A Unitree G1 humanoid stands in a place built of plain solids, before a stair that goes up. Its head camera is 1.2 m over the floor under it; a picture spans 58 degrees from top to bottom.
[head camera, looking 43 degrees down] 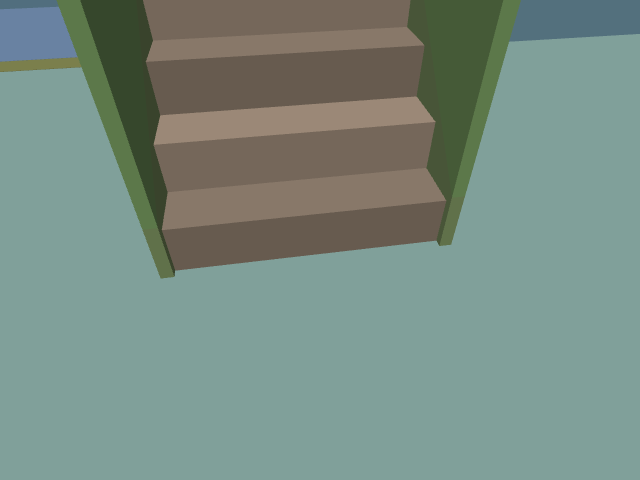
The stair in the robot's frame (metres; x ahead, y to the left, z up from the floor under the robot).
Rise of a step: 0.20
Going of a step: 0.22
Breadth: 1.04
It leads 9 degrees to the left of straight ahead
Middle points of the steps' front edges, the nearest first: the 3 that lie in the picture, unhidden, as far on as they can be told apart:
1.20 0.04 0.21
1.42 0.07 0.41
1.64 0.11 0.62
